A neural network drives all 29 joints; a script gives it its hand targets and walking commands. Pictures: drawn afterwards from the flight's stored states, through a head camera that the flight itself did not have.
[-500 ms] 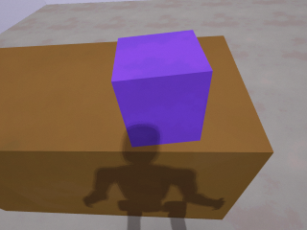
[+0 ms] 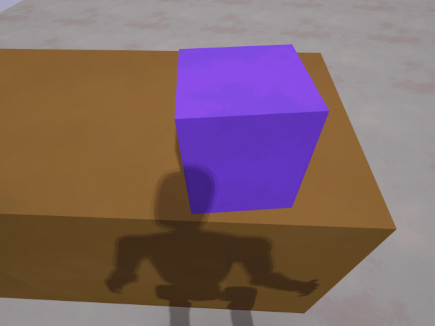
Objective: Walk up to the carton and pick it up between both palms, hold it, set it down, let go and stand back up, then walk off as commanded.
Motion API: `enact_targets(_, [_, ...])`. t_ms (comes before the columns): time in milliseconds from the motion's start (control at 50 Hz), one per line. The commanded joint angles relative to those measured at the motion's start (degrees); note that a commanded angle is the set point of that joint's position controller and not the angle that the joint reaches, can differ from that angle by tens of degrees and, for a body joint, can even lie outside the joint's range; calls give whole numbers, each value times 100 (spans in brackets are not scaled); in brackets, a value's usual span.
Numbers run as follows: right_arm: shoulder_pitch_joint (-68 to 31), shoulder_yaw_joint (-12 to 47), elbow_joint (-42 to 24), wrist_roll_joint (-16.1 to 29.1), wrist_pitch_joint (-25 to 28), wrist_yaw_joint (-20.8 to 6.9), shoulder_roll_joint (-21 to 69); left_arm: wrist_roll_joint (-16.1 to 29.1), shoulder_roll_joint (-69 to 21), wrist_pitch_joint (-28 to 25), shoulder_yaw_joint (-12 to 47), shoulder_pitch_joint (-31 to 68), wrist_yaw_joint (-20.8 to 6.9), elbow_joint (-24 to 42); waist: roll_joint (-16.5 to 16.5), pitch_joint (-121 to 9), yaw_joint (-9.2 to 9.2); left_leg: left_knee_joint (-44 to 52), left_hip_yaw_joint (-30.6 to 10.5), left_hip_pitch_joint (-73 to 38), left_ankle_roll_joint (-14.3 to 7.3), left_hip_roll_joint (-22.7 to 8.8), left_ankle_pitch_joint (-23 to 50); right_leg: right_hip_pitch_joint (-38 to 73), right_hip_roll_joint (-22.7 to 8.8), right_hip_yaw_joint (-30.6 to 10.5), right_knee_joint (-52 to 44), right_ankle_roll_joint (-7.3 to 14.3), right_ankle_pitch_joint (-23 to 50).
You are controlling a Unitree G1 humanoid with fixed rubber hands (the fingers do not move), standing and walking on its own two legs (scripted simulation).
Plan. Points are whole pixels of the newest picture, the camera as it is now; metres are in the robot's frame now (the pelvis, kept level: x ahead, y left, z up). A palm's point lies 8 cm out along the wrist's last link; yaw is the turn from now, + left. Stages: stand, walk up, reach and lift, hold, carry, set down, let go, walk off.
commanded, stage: walk up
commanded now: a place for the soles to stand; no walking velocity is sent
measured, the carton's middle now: (239, 133) +0.45 -0.02 +0.12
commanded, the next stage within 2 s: stand in 0.86 s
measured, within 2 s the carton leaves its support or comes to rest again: neither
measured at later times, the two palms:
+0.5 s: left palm out of the picture +0.06 +0.32 -0.10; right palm out of the picture +0.09 -0.31 -0.09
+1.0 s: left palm out of the picture +0.07 +0.32 -0.09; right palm out of the picture +0.10 -0.30 -0.09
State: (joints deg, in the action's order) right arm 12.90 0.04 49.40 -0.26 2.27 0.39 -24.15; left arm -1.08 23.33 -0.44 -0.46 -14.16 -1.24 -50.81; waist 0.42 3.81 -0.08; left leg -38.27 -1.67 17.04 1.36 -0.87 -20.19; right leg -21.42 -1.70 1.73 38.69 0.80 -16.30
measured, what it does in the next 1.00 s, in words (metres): stands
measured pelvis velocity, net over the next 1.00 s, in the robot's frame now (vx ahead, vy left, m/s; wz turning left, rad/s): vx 0.00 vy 0.01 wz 0.00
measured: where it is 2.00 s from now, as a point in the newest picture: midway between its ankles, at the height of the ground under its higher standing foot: outside the picture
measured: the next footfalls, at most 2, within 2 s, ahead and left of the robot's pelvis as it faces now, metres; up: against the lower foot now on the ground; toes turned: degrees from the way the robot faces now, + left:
none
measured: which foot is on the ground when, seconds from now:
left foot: down 0.00-1.00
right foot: down 0.00-1.00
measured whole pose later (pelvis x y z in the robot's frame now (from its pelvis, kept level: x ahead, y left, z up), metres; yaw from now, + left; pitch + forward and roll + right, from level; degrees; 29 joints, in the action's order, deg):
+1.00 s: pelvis +0.00 +0.01 +0.00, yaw +0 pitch +0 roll +0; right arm 10.6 0.0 50.8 -0.1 1.5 -0.2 -24.0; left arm -1.1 23.3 -0.7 0.4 -12.6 -0.9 -52.3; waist -1.0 1.8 -0.1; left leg -36.7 -1.7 17.0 1.1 -0.9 -19.4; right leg -20.3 -1.7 1.7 35.0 -0.3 -14.3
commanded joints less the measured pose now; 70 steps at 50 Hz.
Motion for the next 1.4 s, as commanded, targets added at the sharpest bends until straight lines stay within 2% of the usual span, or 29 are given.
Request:
enact_targets(0, [-72,-258,121,8,124,57,-1178,144,1125,-129,-312,501,79,41,-121,-861,104,677,-428,-22,-449,-462,1117,836,-676,-731,-918,346,731])
enact_targets(40, [-86,-254,117,31,126,72,-1150,148,1173,-94,-352,679,55,84,32,-612,52,892,-661,92,-549,-591,967,667,-583,-589,-853,292,248])
enact_targets(160, [-230,-253,104,-25,140,78,-1222,140,1140,-85,-341,548,48,114,8,-782,169,873,-615,242,-548,-650,1183,1041,-503,-430,-824,233,773])
enact_targets(200, [-257,-261,133,-31,144,67,-1234,148,1098,-77,-365,536,37,61,-460,-859,136,1024,-630,4,-546,-623,1002,893,-570,-620,-893,286,452])
enact_targets(220, [-254,-298,125,-11,130,74,-1179,107,1133,-66,-324,663,26,38,-164,-829,60,1131,-738,114,-552,-723,892,976,-476,-443,-777,225,558])
enact_targets(260, [-401,-280,83,-24,118,67,-1189,127,1098,-71,-302,512,68,71,-301,-615,235,1167,-768,213,-526,-714,708,878,-493,-515,-841,253,330])
enact_targets(280, [-364,-261,82,-14,137,51,-1180,125,1100,-50,-319,589,43,50,-308,-820,141,1202,-738,142,-563,-696,946,934,-498,-563,-759,265,587])
enact_targets(380, [-610,-240,68,-28,127,42,-1166,75,1053,-59,-346,461,-10,-45,-195,-477,228,1259,-668,527,-497,-607,-98,824,-568,-661,-1151,348,-274])
enact_targets(480, [-441,-269,67,16,130,56,-1172,125,1075,-97,-278,538,16,-15,-13,-726,206,1065,-675,159,-501,-627,719,912,-531,-586,-970,297,451])
enact_targets(500, [-336,-243,100,7,104,47,-1051,95,1117,-120,-297,672,27,-14,211,-659,88,1033,-588,138,-461,-497,602,754,-633,-738,-1149,371,246])
enact_targets(520, [-437,-279,85,-33,110,30,-1108,122,1047,-81,-279,592,12,30,-249,-434,161,1224,-621,167,-443,-501,134,482,-627,-644,-1277,327,-306])
enact_targets(560, [-145,-299,174,0,95,32,-1212,64,1155,-74,-284,731,3,98,82,-713,-72,1292,-769,-234,-552,-594,14,384,-573,-678,-1087,329,-381])
enact_targets(580, [-262,-271,197,-46,54,7,-1198,146,1098,-96,-262,807,11,23,-253,-766,53,1196,-696,11,-527,-595,339,666,-515,-636,-1129,194,-167])
enact_targets(680, [-382,-222,135,-16,57,19,-1017,132,1104,-176,-283,640,75,-107,-217,-951,115,1025,-586,-90,-471,-534,1478,1055,-645,-538,-990,212,1042])
enact_targets(740, [-212,-225,181,-18,27,13,-1032,152,1089,-177,-285,691,100,-90,137,-850,42,1054,-444,-232,-367,-502,1474,955,-634,-625,-980,222,1121])
enact_targets(820, [-446,-237,181,-8,53,11,-1144,160,1050,-133,-236,610,101,-80,-71,-989,165,968,-535,-183,-384,-590,1615,1138,-629,-470,-905,190,1358])
enact_targets(900, [-428,-222,110,69,-1,-3,-966,169,1077,-182,-208,700,115,-33,60,-1248,31,945,-443,-451,-448,-575,1566,1109,-690,-558,-959,259,1373])
enact_targets(980, [-236,-228,284,-23,-25,-19,-1113,168,1058,-156,-259,790,112,-65,-179,-772,41,1254,-622,-58,-437,-592,956,749,-561,-497,-1191,190,230])
enact_targets(1060, [-624,-280,201,-32,-15,-43,-986,101,1032,-126,-242,728,90,-147,-367,-405,130,1365,-571,239,-430,-543,457,791,-542,-523,-1250,186,33])
enact_targets(1080, [-452,-243,222,-13,-17,-33,-1039,98,1106,-139,-252,776,89,-100,-21,-584,27,1437,-633,218,-419,-592,528,973,-566,-563,-1301,164,162])
enact_targets(1120, [-450,-261,290,-30,-13,-40,-1025,92,1137,-115,-295,828,63,-118,-74,-378,88,1590,-718,331,-501,-569,127,729,-597,-612,-1368,179,-588])
enact_targets(1140, [-2461,-1103,644,-871,788,-320,-292,-38,585,1192,-382,2661,319,1608,-644,314,-50,1097,792,2474,-351,-363,-2078,1053,336,631,246,155,-1169])
enact_targets(1160, [-1708,-1060,744,-1070,841,-465,-620,-213,161,1826,-251,2116,424,1913,-1265,399,-279,1416,785,3344,-528,-639,-2552,2356,649,663,939,32,-540])
enact_targets(1180, [-1587,-1152,630,-1019,852,-494,-838,-401,117,1956,-395,1979,432,2003,-1303,353,-329,1577,877,4266,-674,-791,-2658,3357,821,733,1354,-37,25])
enact_targets(1200, [-1597,-1208,389,-972,870,-490,-809,-293,118,2107,-467,1860,388,2237,-752,237,-335,1308,1018,3775,-685,-719,-2093,3024,670,670,1171,-20,45])
enact_targets(1280, [-1402,-1226,46,-660,997,-392,-684,-133,706,2493,-503,1890,332,3365,151,-539,-305,394,817,272,-198,-101,5,716,135,350,-307,190,184])
enact_targets(1340, [-867,-1043,-352,-358,1080,-266,-683,-204,664,2399,-742,1147,307,3507,601,-1225,-206,374,659,-538,-160,-29,1256,1170,235,339,-545,128,1767])
enact_targets(1360, [-782,-1023,-607,-351,1101,-175,-660,-180,786,2327,-849,871,284,3551,865,-1375,44,456,591,-561,-172,30,1499,1455,250,267,-610,94,2224])
enact_targets(1380, [-700,-969,-684,-239,1117,-135,-669,-274,793,2292,-1001,702,279,3696,751,-1430,35,532,581,-704,-135,108,1872,1812,255,202,-719,44,2702])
